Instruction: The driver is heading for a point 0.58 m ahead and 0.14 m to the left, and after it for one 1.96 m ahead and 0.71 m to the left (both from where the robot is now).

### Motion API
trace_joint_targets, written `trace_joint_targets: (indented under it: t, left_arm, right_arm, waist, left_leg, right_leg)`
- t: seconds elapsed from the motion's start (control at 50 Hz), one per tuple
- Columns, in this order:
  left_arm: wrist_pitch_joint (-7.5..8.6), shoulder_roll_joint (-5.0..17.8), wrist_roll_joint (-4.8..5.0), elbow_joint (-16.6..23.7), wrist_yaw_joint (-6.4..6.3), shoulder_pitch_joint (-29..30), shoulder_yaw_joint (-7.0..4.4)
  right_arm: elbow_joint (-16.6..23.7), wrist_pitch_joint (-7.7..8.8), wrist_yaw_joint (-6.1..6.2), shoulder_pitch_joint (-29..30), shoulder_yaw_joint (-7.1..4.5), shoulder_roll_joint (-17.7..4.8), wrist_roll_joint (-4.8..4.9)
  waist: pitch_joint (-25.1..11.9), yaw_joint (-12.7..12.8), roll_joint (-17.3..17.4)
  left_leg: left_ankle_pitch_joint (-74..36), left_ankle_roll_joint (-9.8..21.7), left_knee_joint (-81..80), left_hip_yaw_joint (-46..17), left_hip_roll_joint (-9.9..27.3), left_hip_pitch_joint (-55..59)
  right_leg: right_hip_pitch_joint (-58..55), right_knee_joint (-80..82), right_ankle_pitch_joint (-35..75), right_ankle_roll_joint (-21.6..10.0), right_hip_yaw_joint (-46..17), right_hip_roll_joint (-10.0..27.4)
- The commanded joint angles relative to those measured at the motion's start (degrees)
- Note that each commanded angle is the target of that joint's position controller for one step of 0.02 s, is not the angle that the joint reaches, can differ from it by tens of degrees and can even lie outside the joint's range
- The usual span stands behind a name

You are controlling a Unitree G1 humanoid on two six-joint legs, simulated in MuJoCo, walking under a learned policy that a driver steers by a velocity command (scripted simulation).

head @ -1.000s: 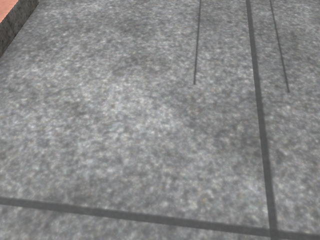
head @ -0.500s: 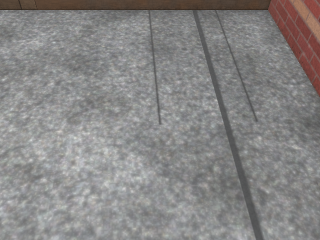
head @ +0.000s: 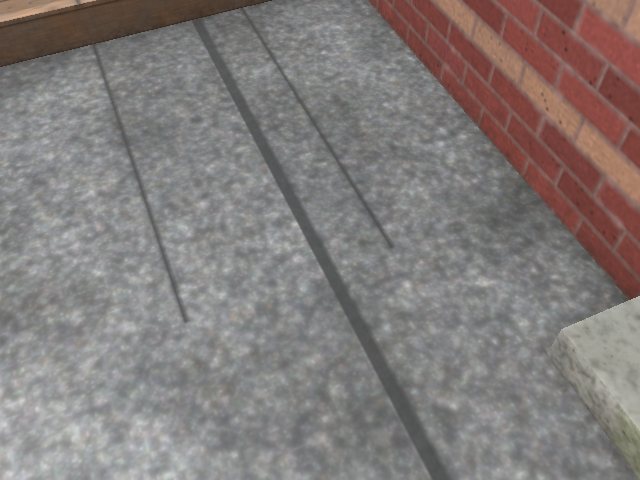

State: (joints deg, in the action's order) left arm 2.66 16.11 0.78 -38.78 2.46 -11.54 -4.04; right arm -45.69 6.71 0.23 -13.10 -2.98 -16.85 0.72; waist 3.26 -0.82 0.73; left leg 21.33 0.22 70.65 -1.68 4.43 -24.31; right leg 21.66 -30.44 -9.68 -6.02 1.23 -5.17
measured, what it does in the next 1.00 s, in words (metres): walks ahead, turning left: left foot, then right foot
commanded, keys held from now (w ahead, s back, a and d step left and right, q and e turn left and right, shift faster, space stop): w+q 0.16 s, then q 0.38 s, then w+q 0.38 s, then q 0.06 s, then no key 0.02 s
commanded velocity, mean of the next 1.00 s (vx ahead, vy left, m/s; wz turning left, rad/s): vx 0.32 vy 0.00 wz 0.34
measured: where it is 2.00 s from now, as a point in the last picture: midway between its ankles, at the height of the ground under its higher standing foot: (284, 447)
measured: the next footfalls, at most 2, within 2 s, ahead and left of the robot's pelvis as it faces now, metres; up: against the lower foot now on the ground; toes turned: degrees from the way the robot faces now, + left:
left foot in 0.38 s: +0.38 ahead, +0.14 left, +0.00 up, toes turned +5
right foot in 0.86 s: +0.44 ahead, -0.07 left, +0.00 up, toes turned +24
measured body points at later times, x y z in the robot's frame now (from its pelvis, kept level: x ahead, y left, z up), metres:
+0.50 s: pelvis +0.24 +0.05 -0.01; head +0.29 +0.06 +0.44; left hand +0.33 +0.34 -0.12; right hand +0.44 -0.19 -0.10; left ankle +0.34 +0.14 -0.73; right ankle +0.14 -0.09 -0.63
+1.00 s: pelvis +0.38 +0.03 +0.01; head +0.39 +0.01 +0.46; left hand +0.33 +0.33 -0.08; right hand +0.64 -0.15 -0.08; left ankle +0.35 +0.17 -0.66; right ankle +0.40 -0.09 -0.73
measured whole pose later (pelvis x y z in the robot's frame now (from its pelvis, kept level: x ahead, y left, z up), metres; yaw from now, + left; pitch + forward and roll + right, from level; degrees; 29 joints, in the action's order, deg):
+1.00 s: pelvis +0.38 +0.03 +0.01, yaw +25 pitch +2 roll +0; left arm 4.3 15.6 -0.7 -41.8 -1.3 -18.1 -3.6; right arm -35.0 0.4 -0.3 -13.1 -4.2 -18.2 0.6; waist -2.8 2.2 3.1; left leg 17.9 0.3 59.9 -5.5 -3.0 -35.0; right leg 11.8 -24.5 -15.2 -0.2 0.6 0.7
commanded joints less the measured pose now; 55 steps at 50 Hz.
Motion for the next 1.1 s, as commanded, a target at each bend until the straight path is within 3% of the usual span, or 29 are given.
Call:
trace_joint_targets:
  t: [0.02, 0.06, 0.14, 0.22, 0.28, 0.34, 0.36, 0.38, 0.4, 0.42, 0.44, 0.46, 0.48, 0.5, 0.54, 0.56, 0.62, 0.68, 0.76, 0.8, 0.82, 0.84, 0.86, 0.88, 0.9, 0.92, 0.96, 1.02, 1.1]
  left_arm:
    - [1.60, 5.1, -0.70, 4.2, -0.54, 0.4, -1.26]
    - [2.30, 5.6, -0.75, 2.6, -0.86, -1.1, -1.19]
    - [2.68, 6.4, -0.79, -0.2, -1.75, -4.8, -1.07]
    - [2.55, 7.1, -1.17, -2.2, -2.43, -5.5, -0.80]
    - [1.82, 7.5, -1.35, -3.7, -2.88, -5.7, -0.78]
    - [0.39, 9.0, -0.58, -3.4, -3.87, -3.3, -1.37]
    - [-0.20, 9.3, -0.40, -3.0, -4.38, -2.2, -1.49]
    - [-0.63, 8.8, -0.39, -2.5, -4.74, -1.4, -1.25]
    - [-0.34, 7.0, -1.90, -0.7, -4.93, -3.0, -0.33]
    - [0.35, 1.0, -3.08, -0.1, -3.76, -12.6, 1.42]
    - [0.76, 6.9, -2.05, -1.6, -2.79, -10.9, 0.73]
    - [0.49, 8.2, -0.32, 0.3, -2.55, -5.0, 0.26]
    - [-0.13, 7.8, -0.59, 0.6, -3.02, -2.2, 0.32]
    - [-1.03, 7.9, -1.08, 1.2, -3.57, -0.7, 0.07]
    - [-2.44, 6.5, -1.27, 1.3, -4.04, -2.5, 0.05]
    - [-2.47, 5.4, -1.44, 0.9, -4.29, -3.9, 0.30]
    - [-1.98, 5.0, -1.63, 1.2, -4.53, -2.0, 0.41]
    - [-0.84, 5.3, -1.20, 2.0, -4.18, 1.3, 0.25]
    - [1.26, 5.4, -0.41, 2.8, -3.39, 3.4, -0.06]
    - [2.20, 5.4, 0.15, 2.5, -3.02, 1.8, -0.41]
    - [2.62, 5.2, 0.31, 1.7, -2.92, -0.6, -0.69]
    - [2.84, 6.3, 0.21, 0.6, -3.11, -3.9, -1.32]
    - [2.87, 9.6, -0.68, -0.2, -3.62, -9.9, -2.24]
    - [2.39, 14.1, -2.46, -0.7, -3.35, -12.0, -3.16]
    - [2.76, 13.6, -2.52, -0.5, -3.12, -9.7, -3.49]
    - [2.86, 10.0, -1.37, 0.3, -3.46, -7.3, -2.61]
    - [2.31, 6.9, -1.04, 1.1, -3.98, -4.1, -1.44]
    - [2.23, 7.1, -2.16, 0.0, -4.14, -4.3, -1.05]
    - [0.66, 8.5, -0.93, -2.2, -4.25, -5.4, -1.26]
  right_arm:
    - [3.5, -0.05, -0.01, -3.6, -1.83, -6.8, -0.71]
    - [2.8, -1.17, -0.03, -3.4, -1.58, -5.2, -0.96]
    - [4.7, -1.58, -0.14, 3.4, -0.78, -3.5, -0.55]
    - [6.2, -0.82, -1.46, 9.0, -0.05, -2.0, -0.34]
    - [7.4, -0.62, -2.73, 10.3, -0.12, -2.2, -0.01]
    - [8.5, -0.70, -3.88, 7.1, -1.24, -5.0, -0.71]
    - [7.7, -0.72, -3.99, 2.5, -1.99, -6.4, -0.93]
    - [6.4, -0.59, -3.65, -3.8, -3.06, -8.4, -1.01]
    - [6.7, -0.80, -2.78, -8.7, -3.95, -12.9, -1.59]
    - [8.3, -0.96, -2.51, -6.5, -3.78, -15.6, -2.40]
    - [9.4, -1.88, -2.21, -6.8, -3.21, -11.0, -1.47]
    - [10.8, -2.69, -1.84, -2.8, -2.68, -8.9, -0.92]
    - [11.3, -3.73, -1.43, -0.1, -2.26, -7.4, -0.19]
    - [12.0, -4.51, -1.06, 1.7, -1.94, -6.9, 0.01]
    - [12.8, -5.24, -0.88, 3.8, -2.21, -7.7, -1.02]
    - [12.9, -5.34, -0.65, 3.9, -2.40, -7.9, -1.16]
    - [13.4, -5.59, 0.49, 3.5, -2.95, -8.9, -0.34]
    - [13.8, -5.81, 1.21, 2.9, -3.20, -9.7, -0.09]
    - [13.7, -6.31, 1.03, 0.9, -3.27, -9.9, 0.13]
    - [13.9, -6.69, 0.82, 1.2, -3.04, -9.3, 0.23]
    - [14.1, -6.91, 0.79, 2.3, -2.79, -8.6, 0.38]
    - [14.5, -6.95, 0.76, 3.0, -2.33, -7.1, 0.39]
    - [15.1, -6.74, 0.68, 3.4, -1.22, -3.1, 0.42]
    - [17.4, -5.86, 0.38, 3.8, -0.76, -1.2, 0.91]
    - [18.4, -4.96, 0.02, 5.5, -1.66, -5.4, 0.46]
    - [17.2, -4.83, -0.29, 4.6, -2.34, -7.4, 0.27]
    - [15.2, -5.27, -0.52, 2.8, -2.86, -7.0, -0.29]
    - [15.3, -5.42, -0.92, 3.9, -2.13, -3.6, -0.38]
    - [16.4, -5.53, -1.57, 8.5, -0.70, 0.0, -0.30]
  waist:
    - [-7.6, -1.2, -2.8]
    - [-6.8, -1.3, -2.3]
    - [-3.9, 1.7, -3.3]
    - [-1.3, 4.2, -3.4]
    - [-1.9, 4.7, -4.1]
    - [-4.3, 2.2, -5.9]
    - [-6.8, -0.2, -6.1]
    - [-9.9, -3.4, -3.9]
    - [-16.8, -4.3, 3.9]
    - [-24.7, 2.4, 15.9]
    - [-30.6, -1.9, 7.6]
    - [-23.0, -2.2, 4.8]
    - [-16.7, -1.2, -1.2]
    - [-12.3, -0.1, -1.8]
    - [-9.0, 2.6, 2.5]
    - [-9.9, 3.1, 3.8]
    - [-11.6, 1.8, 5.9]
    - [-11.0, 0.3, 7.4]
    - [-10.0, -1.0, 8.2]
    - [-8.8, 0.6, 8.4]
    - [-8.0, 2.6, 7.8]
    - [-7.5, 4.4, 6.3]
    - [-9.6, 6.3, -0.4]
    - [-7.1, 5.2, -12.6]
    - [-2.2, 4.1, -12.9]
    - [-0.5, 3.6, -10.4]
    - [0.1, 2.5, -8.0]
    - [-1.1, 2.5, -7.7]
    - [-2.8, 4.0, -8.7]
  left_leg:
    - [-5.2, -0.8, -3.4, -2.7, 4.4, -11.3]
    - [-8.9, -2.0, -7.1, -1.3, 4.5, -10.7]
    - [-22.3, -1.9, -19.5, -0.6, 4.3, -15.1]
    - [-32.1, -0.2, -32.9, 1.8, 1.1, -11.2]
    - [-30.7, 1.1, -36.8, 1.9, -1.2, -10.2]
    - [-19.9, 3.3, -38.7, 3.5, -4.1, -8.7]
    - [-18.6, 4.2, -40.3, 4.7, -5.8, -3.8]
    - [-25.6, 5.8, -45.2, 4.6, -7.1, 4.7]
    - [-48.6, 10.3, -43.1, -9.1, 3.4, 20.4]
    - [-66.3, 23.4, -41.2, -33.6, 18.1, 40.0]
    - [-54.2, 22.7, -44.1, -33.7, 16.1, 39.9]
    - [-44.5, 20.2, -45.9, -27.1, 13.3, 33.3]
    - [-36.0, 17.4, -48.3, -23.0, 10.6, 25.0]
    - [-30.2, 16.3, -50.6, -21.4, 9.1, 16.9]
    - [-25.2, 15.0, -53.7, -18.7, 5.2, 6.7]
    - [-22.1, 14.9, -54.4, -17.3, 3.8, 5.2]
    - [-2.9, 14.9, -56.2, -19.1, 2.4, 4.7]
    - [5.1, 13.6, -56.4, -22.2, 2.5, 5.4]
    - [9.5, 12.9, -55.1, -25.7, 2.5, 6.4]
    - [11.8, 12.2, -54.0, -26.8, 1.6, 4.4]
    - [13.3, 11.1, -52.6, -26.5, 0.2, 1.5]
    - [14.0, 9.0, -49.1, -24.8, -2.0, -3.7]
    - [15.5, 5.2, -35.5, -18.2, -6.3, -11.9]
    - [12.1, 3.8, -22.5, -8.1, -12.6, -24.6]
    - [7.3, 3.1, -14.4, -8.5, -6.6, -30.2]
    - [2.8, 2.3, -11.3, -8.4, -5.4, -31.2]
    - [-3.0, -0.1, -7.9, -6.7, -4.3, -28.2]
    - [-8.5, -2.7, -6.7, -3.0, -3.9, -21.9]
    - [-13.5, -3.4, -21.7, 0.8, -3.7, -13.1]
  right_leg:
    - [-13.5, 16.9, 15.0, -11.2, -20.5, 16.1]
    - [-10.8, 18.3, 20.1, -10.7, -14.8, 14.9]
    - [-12.8, 20.0, 21.4, -7.6, -8.2, 13.5]
    - [-13.8, 19.5, 26.1, -4.1, -2.7, 13.1]
    - [-18.5, 15.9, 30.7, -3.4, -1.1, 14.9]
    - [-24.4, 6.9, 42.9, -2.2, -1.3, 16.5]
    - [-24.6, 0.6, 47.3, -1.2, -0.9, 15.9]
    - [-22.2, -10.3, 45.4, 1.0, 1.3, 13.0]
    - [-10.5, -28.6, 23.7, 4.3, 3.4, 8.5]
    - [11.8, -48.6, -30.4, 8.3, -1.5, -2.7]
    - [13.4, -52.5, -27.4, 7.7, -10.0, 0.6]
    - [16.8, -51.6, -23.1, 7.4, -9.1, 2.9]
    - [17.5, -47.7, -19.5, 7.6, -7.7, 5.0]
    - [16.1, -43.8, -17.1, 8.0, -7.3, 6.2]
    - [10.0, -36.0, -14.9, 8.6, -6.0, 6.1]
    - [8.3, -32.1, -14.0, 9.0, -5.3, 5.9]
    - [7.8, -23.6, -9.6, 10.0, -5.3, 5.9]
    - [8.0, -16.6, -6.9, 10.0, -5.7, 5.4]
    - [4.3, -8.1, -8.2, 8.6, -5.3, 3.8]
    - [-1.5, -2.1, -7.8, 7.2, -4.6, 3.2]
    - [-7.1, 3.3, -4.7, 6.2, -4.1, 3.4]
    - [-14.4, 7.1, -4.1, 4.9, -5.3, 6.2]
    - [-23.5, 10.9, -11.4, 1.5, -15.1, 16.8]
    - [-26.2, 17.2, -26.2, -4.0, -33.5, 26.6]
    - [-22.1, 18.8, -32.3, -6.9, -38.7, 29.7]
    - [-21.6, 18.7, -30.5, -5.7, -33.7, 27.0]
    - [-20.0, 18.1, -12.7, -2.2, -21.6, 21.9]
    - [-15.6, 16.7, 16.6, -2.5, -9.1, 18.9]
    - [-14.6, 14.6, 26.7, -2.6, -1.4, 16.7]
Keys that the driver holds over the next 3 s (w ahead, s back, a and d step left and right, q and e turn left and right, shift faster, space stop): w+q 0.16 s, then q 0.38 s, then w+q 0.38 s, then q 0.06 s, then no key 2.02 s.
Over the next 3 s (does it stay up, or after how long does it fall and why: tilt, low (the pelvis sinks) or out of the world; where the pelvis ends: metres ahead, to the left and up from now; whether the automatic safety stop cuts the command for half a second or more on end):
stays up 0.53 0.10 0.01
